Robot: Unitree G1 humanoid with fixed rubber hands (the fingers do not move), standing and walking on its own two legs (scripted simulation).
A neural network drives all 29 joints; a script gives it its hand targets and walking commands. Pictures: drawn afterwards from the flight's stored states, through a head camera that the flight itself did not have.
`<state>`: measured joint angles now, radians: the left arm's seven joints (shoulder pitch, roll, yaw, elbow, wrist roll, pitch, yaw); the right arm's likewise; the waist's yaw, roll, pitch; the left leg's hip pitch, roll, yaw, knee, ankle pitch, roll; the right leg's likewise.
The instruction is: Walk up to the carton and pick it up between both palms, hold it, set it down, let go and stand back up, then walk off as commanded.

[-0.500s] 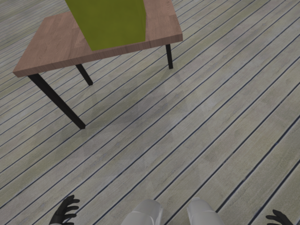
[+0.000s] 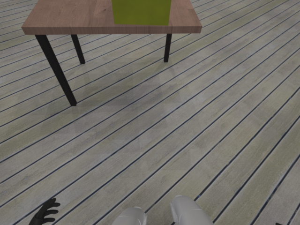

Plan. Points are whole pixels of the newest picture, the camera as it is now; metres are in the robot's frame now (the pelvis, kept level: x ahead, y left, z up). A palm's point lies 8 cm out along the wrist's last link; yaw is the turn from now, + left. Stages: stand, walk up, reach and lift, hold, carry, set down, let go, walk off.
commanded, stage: walk off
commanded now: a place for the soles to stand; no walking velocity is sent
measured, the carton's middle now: out of the picture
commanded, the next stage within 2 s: stand in 0.94 s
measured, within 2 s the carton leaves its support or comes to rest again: neither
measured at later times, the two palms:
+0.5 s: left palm (68, 214) +0.16 +0.23 -0.07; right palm out of the picture +0.08 -0.38 -0.08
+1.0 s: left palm (60, 206) +0.17 +0.25 -0.06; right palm out of the picture +0.09 -0.37 -0.07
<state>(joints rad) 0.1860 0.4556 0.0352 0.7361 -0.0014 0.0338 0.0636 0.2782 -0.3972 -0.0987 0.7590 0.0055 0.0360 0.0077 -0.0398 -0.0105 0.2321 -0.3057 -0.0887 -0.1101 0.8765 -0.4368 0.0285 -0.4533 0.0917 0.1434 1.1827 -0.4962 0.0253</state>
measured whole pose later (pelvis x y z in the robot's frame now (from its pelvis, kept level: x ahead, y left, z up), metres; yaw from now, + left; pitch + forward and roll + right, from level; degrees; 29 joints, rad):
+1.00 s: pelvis +0.04 -0.04 +0.02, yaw -2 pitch -4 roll +1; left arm 0.21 0.39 0.04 0.75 0.00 -0.02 0.01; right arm 0.27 -0.40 -0.09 0.79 0.01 -0.03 -0.01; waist -0.04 0.00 0.09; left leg -0.23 -0.03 -0.12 0.67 -0.37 -0.01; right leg -0.32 0.07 0.14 0.69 -0.30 0.00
